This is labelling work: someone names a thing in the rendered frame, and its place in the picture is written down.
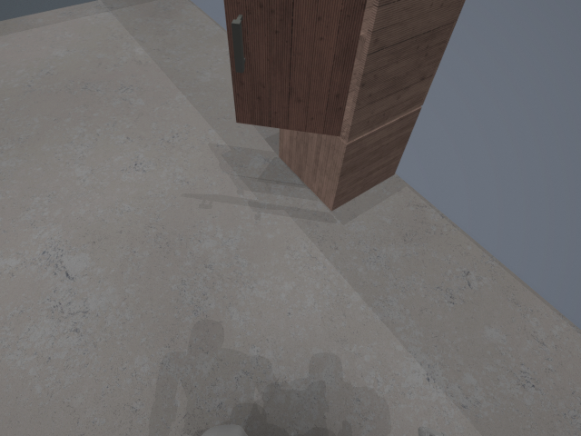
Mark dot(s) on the cupboard door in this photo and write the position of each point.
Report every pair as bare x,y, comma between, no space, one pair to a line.
299,58

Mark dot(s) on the handle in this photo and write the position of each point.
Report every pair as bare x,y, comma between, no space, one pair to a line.
238,44

